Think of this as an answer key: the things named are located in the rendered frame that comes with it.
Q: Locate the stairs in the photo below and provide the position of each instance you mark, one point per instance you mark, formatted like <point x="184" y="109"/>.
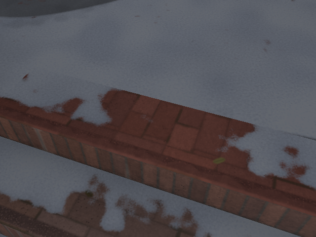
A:
<point x="52" y="186"/>

